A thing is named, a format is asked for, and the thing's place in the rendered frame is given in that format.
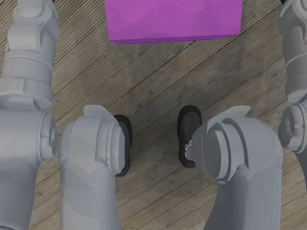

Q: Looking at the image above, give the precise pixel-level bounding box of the robot left forearm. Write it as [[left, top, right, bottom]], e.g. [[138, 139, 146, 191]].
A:
[[0, 0, 61, 111]]

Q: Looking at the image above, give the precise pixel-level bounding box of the robot right forearm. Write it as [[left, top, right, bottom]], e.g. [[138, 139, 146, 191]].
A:
[[277, 0, 307, 104]]

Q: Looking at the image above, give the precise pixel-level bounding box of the left robot upper arm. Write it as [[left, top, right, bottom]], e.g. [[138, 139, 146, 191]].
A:
[[0, 108, 59, 230]]

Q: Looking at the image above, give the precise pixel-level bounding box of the carton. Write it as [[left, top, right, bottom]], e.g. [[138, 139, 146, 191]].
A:
[[105, 0, 243, 44]]

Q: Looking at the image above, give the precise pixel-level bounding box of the right robot upper arm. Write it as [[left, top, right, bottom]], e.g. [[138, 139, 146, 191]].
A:
[[277, 102, 307, 191]]

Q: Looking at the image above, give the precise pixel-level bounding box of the robot left thigh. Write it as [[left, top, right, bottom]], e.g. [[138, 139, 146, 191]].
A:
[[59, 115, 125, 230]]

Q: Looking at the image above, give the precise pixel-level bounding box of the robot left shin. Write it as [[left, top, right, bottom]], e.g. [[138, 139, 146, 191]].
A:
[[58, 104, 126, 173]]

